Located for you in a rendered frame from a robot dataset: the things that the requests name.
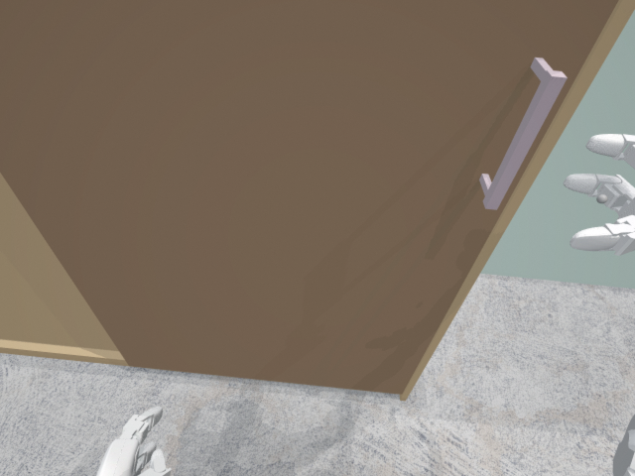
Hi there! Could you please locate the wardrobe door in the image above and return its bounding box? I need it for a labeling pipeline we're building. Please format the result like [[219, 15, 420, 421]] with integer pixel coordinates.
[[0, 173, 119, 351], [0, 0, 619, 395]]

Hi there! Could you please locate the robot right upper arm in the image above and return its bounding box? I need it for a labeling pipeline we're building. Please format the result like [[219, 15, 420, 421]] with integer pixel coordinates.
[[613, 415, 635, 476]]

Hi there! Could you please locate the handle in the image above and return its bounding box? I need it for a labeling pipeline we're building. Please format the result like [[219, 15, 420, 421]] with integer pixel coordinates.
[[479, 58, 567, 210]]

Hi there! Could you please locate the robot left hand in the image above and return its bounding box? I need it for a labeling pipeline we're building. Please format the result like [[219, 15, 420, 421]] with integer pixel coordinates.
[[96, 407, 171, 476]]

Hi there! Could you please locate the robot right hand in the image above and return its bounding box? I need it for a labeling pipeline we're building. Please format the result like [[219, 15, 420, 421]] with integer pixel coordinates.
[[564, 134, 635, 256]]

